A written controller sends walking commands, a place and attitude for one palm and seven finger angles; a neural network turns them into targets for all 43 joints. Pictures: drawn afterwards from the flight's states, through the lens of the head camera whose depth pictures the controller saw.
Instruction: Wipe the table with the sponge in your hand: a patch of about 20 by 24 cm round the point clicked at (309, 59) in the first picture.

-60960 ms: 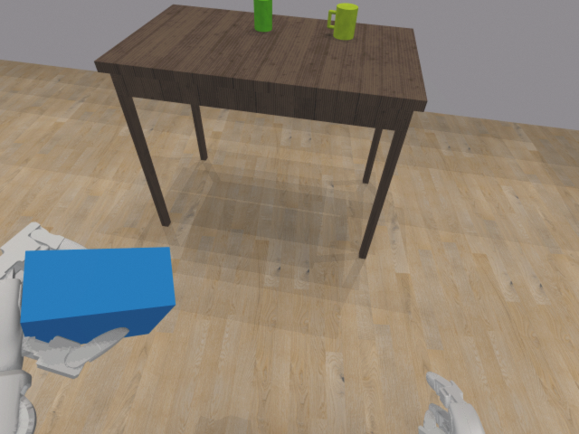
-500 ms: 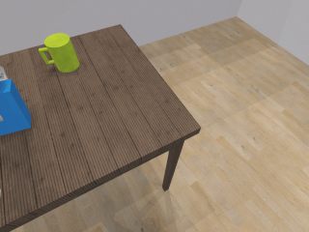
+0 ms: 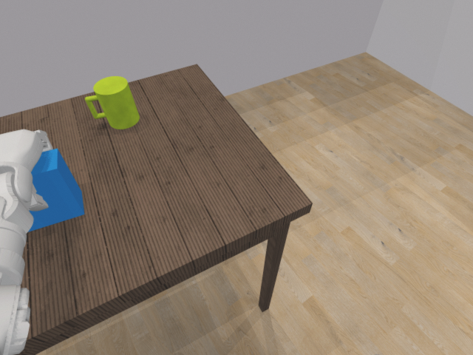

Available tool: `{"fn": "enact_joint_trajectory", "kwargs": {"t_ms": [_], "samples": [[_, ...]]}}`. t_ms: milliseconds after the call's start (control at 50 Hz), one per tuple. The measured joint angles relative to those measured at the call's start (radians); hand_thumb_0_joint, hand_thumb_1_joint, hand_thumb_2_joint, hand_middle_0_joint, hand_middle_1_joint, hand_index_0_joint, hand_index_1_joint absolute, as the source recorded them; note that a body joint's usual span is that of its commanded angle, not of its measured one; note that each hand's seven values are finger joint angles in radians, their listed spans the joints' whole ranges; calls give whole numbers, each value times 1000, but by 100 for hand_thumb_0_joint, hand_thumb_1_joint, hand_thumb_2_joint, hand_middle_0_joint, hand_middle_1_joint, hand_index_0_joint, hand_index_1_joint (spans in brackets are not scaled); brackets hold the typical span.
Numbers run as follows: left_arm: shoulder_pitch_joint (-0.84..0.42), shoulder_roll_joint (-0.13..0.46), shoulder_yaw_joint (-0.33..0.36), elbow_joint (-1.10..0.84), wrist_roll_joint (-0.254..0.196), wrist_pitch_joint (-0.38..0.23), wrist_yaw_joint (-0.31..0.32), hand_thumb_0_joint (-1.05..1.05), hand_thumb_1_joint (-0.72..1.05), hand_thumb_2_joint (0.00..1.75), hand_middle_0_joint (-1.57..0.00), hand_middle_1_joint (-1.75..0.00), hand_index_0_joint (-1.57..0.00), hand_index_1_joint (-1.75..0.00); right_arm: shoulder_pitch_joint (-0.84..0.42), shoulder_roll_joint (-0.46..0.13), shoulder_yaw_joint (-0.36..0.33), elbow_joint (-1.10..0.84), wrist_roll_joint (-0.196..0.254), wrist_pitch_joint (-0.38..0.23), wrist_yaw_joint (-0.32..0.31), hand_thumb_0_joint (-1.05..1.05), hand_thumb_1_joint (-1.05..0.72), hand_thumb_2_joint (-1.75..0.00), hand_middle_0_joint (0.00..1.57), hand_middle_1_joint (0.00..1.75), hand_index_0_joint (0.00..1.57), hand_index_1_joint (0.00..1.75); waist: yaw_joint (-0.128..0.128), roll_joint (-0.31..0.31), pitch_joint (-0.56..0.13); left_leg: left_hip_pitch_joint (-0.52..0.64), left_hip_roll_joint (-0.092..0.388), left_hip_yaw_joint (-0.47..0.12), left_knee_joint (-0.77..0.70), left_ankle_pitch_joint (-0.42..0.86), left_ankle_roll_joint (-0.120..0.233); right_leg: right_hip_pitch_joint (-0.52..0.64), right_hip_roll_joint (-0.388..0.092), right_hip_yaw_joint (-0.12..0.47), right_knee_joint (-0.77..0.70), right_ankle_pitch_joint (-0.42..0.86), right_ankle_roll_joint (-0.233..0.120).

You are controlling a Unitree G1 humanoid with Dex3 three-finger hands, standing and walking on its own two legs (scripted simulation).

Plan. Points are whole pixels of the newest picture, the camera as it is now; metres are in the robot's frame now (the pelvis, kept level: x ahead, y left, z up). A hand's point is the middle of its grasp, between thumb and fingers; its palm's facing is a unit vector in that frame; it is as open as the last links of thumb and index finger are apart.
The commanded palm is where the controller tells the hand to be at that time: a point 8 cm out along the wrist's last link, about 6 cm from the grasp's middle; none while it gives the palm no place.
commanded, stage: wipe back along the first lane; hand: left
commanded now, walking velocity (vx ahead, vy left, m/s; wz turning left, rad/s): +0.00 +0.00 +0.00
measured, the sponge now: (36, 201) +0.36 +0.39 +0.05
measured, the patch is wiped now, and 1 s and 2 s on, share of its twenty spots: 1.00 1.00 1.00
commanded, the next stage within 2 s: lift the sponge slowly off the table in 1.00 s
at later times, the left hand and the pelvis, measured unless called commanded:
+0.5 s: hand (31, 197) +0.34 +0.35 +0.10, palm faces -0.02 +0.00 -1.00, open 10.4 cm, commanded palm +0.30 +0.33 +0.13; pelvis +0.00 +0.00 +0.00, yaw +1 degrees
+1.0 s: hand (38, 218) +0.30 +0.32 +0.10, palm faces +0.01 -0.02 -1.00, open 10.4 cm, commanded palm +0.25 +0.31 +0.13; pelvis +0.00 -0.01 +0.00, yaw +1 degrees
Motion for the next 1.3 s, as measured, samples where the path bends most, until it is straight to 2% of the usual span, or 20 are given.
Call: {"fn": "enact_joint_trajectory", "kwargs": {"t_ms": [100,240,520,820,1100,1300], "samples": [[57,-17,-14,-78,-21,22,2,1,-53,104,-69,-137,-69,-139,-6,-5,-2,-9,3,3,2,1,-90,-90,21,30,20,30,10,2,-3,15,-3,1,-4,1,3,16,-3,1,-4,1,3],[143,-51,-44,-211,-50,82,11,1,-52,104,-68,-138,-68,-140,-21,-7,-4,-18,5,6,8,1,-91,-90,20,30,20,30,25,10,-1,39,-10,-1,-9,2,6,39,-10,-2,-7,-1,7],[224,-104,-96,-367,-59,187,-3,1,-51,104,-67,-139,-67,-141,-70,10,16,-40,5,-8,3,1,-90,-90,20,30,20,30,45,24,10,62,-17,-8,-13,7,5,60,-16,-10,1,-6,6],[353,-124,-99,-538,-76,251,-14,1,-51,104,-66,-140,-67,-141,-104,7,26,-49,2,-22,-2,1,-90,-90,20,30,20,30,58,28,20,103,-12,-11,-19,0,-7,99,-9,-11,0,-15,-5],[532,-132,-72,-732,-109,271,-16,0,-51,104,-66,-140,-67,-141,-130,2,23,-51,-5,-41,2,1,-91,-90,20,30,20,30,71,38,19,136,-2,-2,-20,-12,-18,123,-1,1,8,-27,-15],[515,-124,-81,-743,-112,296,-47,0,-52,104,-67,-138,-68,-140,-160,5,31,-45,-10,-49,-21,1,-90,-90,20,30,20,30,80,30,46,147,2,-11,-24,-2,-26,132,4,-8,12,-24,-24]]}}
